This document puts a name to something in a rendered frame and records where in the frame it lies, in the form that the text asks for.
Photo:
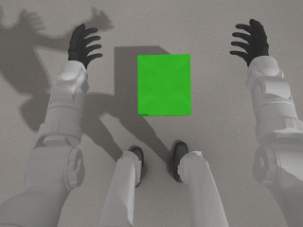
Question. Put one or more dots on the robot left forearm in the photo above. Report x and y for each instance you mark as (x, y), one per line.
(65, 109)

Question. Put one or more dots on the robot left shin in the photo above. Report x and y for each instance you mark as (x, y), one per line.
(127, 154)

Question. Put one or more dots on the robot right forearm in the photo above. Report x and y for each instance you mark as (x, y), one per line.
(273, 105)

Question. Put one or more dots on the left robot hand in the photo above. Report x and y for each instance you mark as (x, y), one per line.
(77, 46)

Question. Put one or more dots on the robot left upper arm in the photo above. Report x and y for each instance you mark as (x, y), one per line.
(51, 174)

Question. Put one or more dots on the carton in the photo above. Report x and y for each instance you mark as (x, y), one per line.
(163, 85)

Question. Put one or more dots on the robot right upper arm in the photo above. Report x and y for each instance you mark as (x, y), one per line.
(279, 167)

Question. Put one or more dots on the left robot thigh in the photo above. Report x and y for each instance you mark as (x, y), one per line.
(118, 208)

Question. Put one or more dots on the right robot hand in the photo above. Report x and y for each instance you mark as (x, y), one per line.
(257, 41)

